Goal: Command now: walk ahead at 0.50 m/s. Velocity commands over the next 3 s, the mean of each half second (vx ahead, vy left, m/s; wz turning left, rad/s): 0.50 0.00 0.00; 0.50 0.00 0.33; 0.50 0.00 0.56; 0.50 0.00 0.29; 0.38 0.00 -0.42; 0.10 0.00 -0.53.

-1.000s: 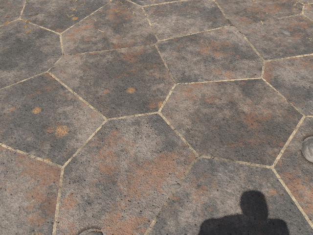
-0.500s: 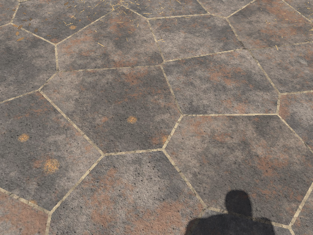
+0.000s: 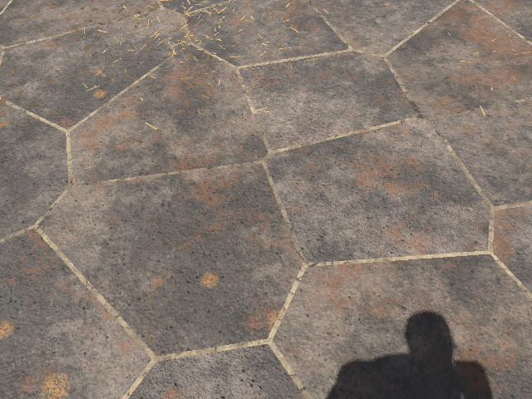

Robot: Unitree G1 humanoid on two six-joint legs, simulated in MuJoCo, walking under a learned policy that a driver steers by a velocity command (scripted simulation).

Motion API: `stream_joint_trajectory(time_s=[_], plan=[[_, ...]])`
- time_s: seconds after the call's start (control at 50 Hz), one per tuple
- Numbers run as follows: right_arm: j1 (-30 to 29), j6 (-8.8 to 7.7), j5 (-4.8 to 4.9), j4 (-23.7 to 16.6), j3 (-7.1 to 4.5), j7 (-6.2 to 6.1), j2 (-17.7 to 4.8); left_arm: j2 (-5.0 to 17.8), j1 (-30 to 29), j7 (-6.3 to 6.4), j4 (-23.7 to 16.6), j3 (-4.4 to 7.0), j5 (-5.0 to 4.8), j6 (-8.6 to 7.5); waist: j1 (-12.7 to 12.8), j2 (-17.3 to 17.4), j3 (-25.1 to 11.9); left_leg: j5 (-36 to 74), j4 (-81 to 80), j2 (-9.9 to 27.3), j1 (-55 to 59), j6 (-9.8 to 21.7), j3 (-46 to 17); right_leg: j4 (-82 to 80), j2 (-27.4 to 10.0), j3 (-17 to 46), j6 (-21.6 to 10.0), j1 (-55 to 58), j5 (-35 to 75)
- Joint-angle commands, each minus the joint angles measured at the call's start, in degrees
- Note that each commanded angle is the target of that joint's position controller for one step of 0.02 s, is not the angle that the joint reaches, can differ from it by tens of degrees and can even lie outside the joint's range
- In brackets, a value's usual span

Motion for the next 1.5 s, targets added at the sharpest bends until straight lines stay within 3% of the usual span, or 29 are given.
stream_joint_trajectory(time_s=[0.02,0.1,0.18,0.3,0.36,0.4,0.42,0.44,0.46,0.48,0.5,0.54,0.62,0.72,0.84,0.9,0.94,0.96,0.98,1.0,1.02,1.04,1.08,1.18,1.3,1.38,1.44,1.48,1.5], plan=[[2.9,0.78,-1.32,-2.3,-0.68,0.81,-2.6,3.5,5.4,0.28,0.6,0.51,-0.55,-1.18,-0.2,-5.7,-2.0,4.3,0.3,4.6,-10.1,-0.7,-2.1,-18.0,-14.6,16.7,-5.6,8.2,3.4],[-3.6,1.98,-1.41,-4.5,-0.68,1.5,-2.6,5.4,10.4,0.42,3.1,0.83,-0.83,-2.25,-0.3,-4.4,0.0,9.9,-4.8,6.0,-16.0,-2.8,0.2,-20.3,-13.1,12.0,-6.6,9.4,10.5],[-13.3,1.86,-0.83,-7.8,-0.11,1.61,-2.2,4.8,14.0,0.39,4.4,0.36,-0.81,-2.0,1.8,-4.2,1.8,16.8,-16.9,5.9,-18.8,-4.0,2.2,-20.9,-11.4,9.0,-6.1,11.9,15.1],[-21.9,1.32,-0.54,-11.0,0.49,1.31,-2.4,5.5,19.4,1.08,6.9,0.29,-0.19,-1.61,4.3,-4.8,2.9,18.2,-29.1,3.3,-17.7,-1.8,4.2,-18.7,-13.8,7.9,-6.1,21.0,22.4],[-19.6,0.6,-0.58,-11.1,-0.04,0.98,-3.5,6.5,17.9,1.64,7.3,0.6,0.23,-1.3,2.0,-5.0,1.9,12.2,-32.5,1.1,-12.6,0.8,4.8,-12.8,-15.1,6.8,-5.1,24.6,35.0],[-6.8,-0.17,-0.87,-6.9,-1.14,0.16,-5.0,7.2,16.0,1.61,7.2,0.79,0.19,-0.94,-3.6,-4.1,-4.6,11.7,-37.3,-2.7,3.1,3.2,6.7,2.3,-13.0,4.5,-3.4,23.0,45.4],[3.6,-0.75,-1.94,-3.7,-2.25,-0.47,-7.8,6.2,15.7,1.45,6.4,0.36,-0.2,-0.96,-7.1,-1.9,-10.7,11.5,-37.7,2.0,18.3,5.5,1.4,15.6,-10.6,3.1,-2.3,13.7,35.0],[10.8,-0.84,-3.21,-3.1,-4.03,-0.88,-14.7,0.7,21.1,0.73,4.5,-0.86,-2.49,-1.03,-6.2,9.8,-19.6,5.5,-40.5,19.9,36.7,12.6,-24.6,38.6,-2.1,-0.4,0.6,-6.2,5.1],[8.0,0.12,-1.02,-3.1,-4.01,-0.25,-13.8,4.0,20.6,0.66,5.2,0.3,-1.51,-1.01,-5.3,9.1,-21.0,4.3,-48.9,23.5,36.2,15.1,-40.0,48.2,2.7,6.8,0.2,-15.1,-20.9],[0.7,0.37,0.13,-4.1,-3.34,-0.14,-11.2,5.6,15.0,0.7,3.8,0.99,-0.76,-0.79,-2.4,4.2,-10.8,0.4,-49.4,21.0,27.8,13.1,-30.2,49.6,-1.8,9.2,-0.4,-19.2,-16.1],[-3.6,0.06,0.17,-4.9,-2.23,0.11,-7.0,4.8,11.6,0.39,2.9,0.81,-0.59,-1.12,-1.3,1.1,-5.3,2.9,-51.7,18.6,19.5,11.3,-23.5,46.4,-4.0,9.0,-0.5,-18.5,-11.3],[-5.3,-0.67,0.31,-3.6,-0.99,-0.06,-3.2,2.9,11.2,0.02,3.0,0.72,0.67,-0.15,2.2,2.0,-1.0,10.6,-54.7,13.0,9.8,7.4,-14.4,39.4,-7.0,8.3,0.4,-13.1,-7.4],[-0.2,-1.77,0.59,-1.2,-1.17,-0.29,-5.2,1.6,8.2,-0.78,1.4,0.55,1.32,1.5,3.3,1.6,-0.9,20.0,-56.2,10.0,8.3,8.8,-10.2,33.0,-7.6,5.8,3.6,-13.6,-3.6],[4.4,-1.2,0.5,-0.7,-1.34,-0.38,-5.8,2.2,-5.0,-0.77,-3.8,0.26,0.51,1.66,0.2,1.9,1.7,20.6,-57.3,8.2,10.6,8.5,-10.1,17.8,-7.3,4.7,6.9,-18.5,5.4],[9.3,-0.56,-0.18,-0.6,-1.91,-0.82,-6.8,3.0,-14.6,-0.54,-8.6,-0.25,-0.28,1.0,-3.1,3.1,0.8,28.9,-51.4,8.8,18.1,8.3,-12.7,8.7,-4.8,5.2,6.7,-18.5,6.8],[6.6,-0.24,-0.54,-1.9,-2.72,-1.33,-8.4,4.9,-11.6,-0.34,-9.3,0.18,-0.58,-0.01,-0.5,3.9,-0.3,33.1,-46.8,9.5,18.0,6.4,-14.6,3.9,-3.6,6.1,5.1,-10.8,2.0],[3.9,-0.44,-0.12,-2.9,-3.08,-0.91,-9.0,7.1,1.0,0.52,-5.8,1.36,-0.19,-1.19,5.1,1.1,-6.1,38.4,-33.4,5.7,13.5,4.0,-12.4,-1.9,-1.8,5.1,2.9,7.3,1.3],[3.4,-0.75,0.55,-4.7,-2.52,-0.55,-6.6,11.2,10.3,1.37,-4.7,2.53,1.25,-1.94,8.5,-4.5,-13.7,28.2,-18.4,1.4,5.6,2.6,-9.1,-3.6,-11.5,14.6,0.2,21.0,-5.6],[8.6,-0.63,2.57,-6.9,-1.47,-0.62,-0.6,17.2,13.3,1.58,-5.3,3.82,2.48,-1.51,6.3,-17.6,-20.8,-6.6,-1.4,-7.4,-12.6,0.6,-2.7,-8.6,-27.2,38.6,-4.9,35.5,-11.7],[9.5,0.06,1.1,-6.1,-2.36,-0.92,-5.6,13.9,9.6,1.41,-5.7,3.39,1.52,-0.37,4.1,-14.4,-19.6,-10.6,6.2,-4.3,-17.8,1.4,-4.5,-12.1,-27.8,46.5,-6.8,31.2,-17.1],[6.6,0.54,0.32,-5.8,-2.7,-0.73,-6.4,8.5,4.8,1.28,-7.0,2.04,1.05,-0.15,2.7,-7.1,-11.0,-5.2,7.6,-1.1,-19.0,1.6,-5.0,-12.6,-25.4,37.8,-5.6,23.5,-18.5],[3.3,0.67,0.05,-6.2,-2.5,-0.14,-5.2,5.6,2.4,1.11,-7.0,1.3,0.76,-0.41,2.4,-3.5,-6.1,-0.9,5.5,1.0,-17.9,1.1,-4.7,-14.0,-22.3,29.0,-4.5,16.8,-12.6],[1.6,1.8,-1.07,-6.9,-2.59,0.86,-4.2,4.0,2.8,1.43,-5.8,0.78,0.52,-1.05,0.9,-6.9,-3.3,1.9,2.4,3.2,-15.3,-0.1,-4.0,-15.8,-18.2,18.4,-2.2,11.2,-2.2],[-5.2,3.85,-1.28,-10.4,-2.13,2.47,-3.2,5.2,7.5,1.01,-3.6,1.23,-0.37,-2.94,0.5,-6.1,-2.7,8.3,0.0,4.5,-20.3,-1.7,-2.3,-18.0,-17.9,8.0,-3.2,12.2,10.6],[-17.4,3.61,-1.08,-15.2,-0.68,3.97,-2.2,6.5,10.2,1.01,-2.4,1.55,-0.12,-2.73,2.5,-5.9,0.6,18.8,-18.8,4.3,-18.5,-1.9,2.2,-19.1,-16.4,-1.9,-2.5,12.7,13.8],[-22.1,3.6,-1.52,-17.6,-0.58,4.34,-3.3,8.5,13.7,1.5,-1.1,2.11,-0.09,-1.73,3.7,-5.8,1.8,14.2,-26.3,2.7,-15.9,0.7,5.9,-16.5,-18.3,-5.3,-1.6,18.7,19.8],[-18.1,3.57,-1.95,-17.1,-1.3,3.63,-4.8,10.8,14.5,1.84,-0.5,2.64,0.02,-0.23,1.6,-7.3,-1.5,5.5,-29.3,-2.3,-8.2,3.9,9.0,-4.3,-18.6,-8.5,-0.7,23.0,43.1],[-2.4,2.59,-2.4,-12.3,-3.07,2.34,-7.6,11.5,13.9,1.67,-1.2,2.63,-0.14,0.93,-5.1,-4.1,-10.5,6.2,-35.4,-6.0,11.4,7.3,7.7,19.0,-17.1,-10.5,1.1,16.4,40.6],[3.9,2.44,-3.02,-11.4,-4.9,1.37,-13.7,7.5,15.0,1.25,-4.1,1.6,-0.65,0.85,-6.4,4.4,-17.4,-3.3,-37.7,7.7,28.7,11.7,-11.6,37.8,-14.0,-10.5,3.7,-1.5,14.8]])
Next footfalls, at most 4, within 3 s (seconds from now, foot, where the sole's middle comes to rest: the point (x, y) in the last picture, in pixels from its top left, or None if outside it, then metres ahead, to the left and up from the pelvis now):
0.42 left None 0.40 0.11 -0.77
0.96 right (302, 309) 0.71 -0.06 -0.77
1.48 left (196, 262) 0.87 0.24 -0.77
2.04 right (178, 173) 1.22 0.32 -0.77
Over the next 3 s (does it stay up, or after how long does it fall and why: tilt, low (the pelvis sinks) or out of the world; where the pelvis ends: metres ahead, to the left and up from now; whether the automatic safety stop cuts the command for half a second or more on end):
stays up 1.25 0.43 0.00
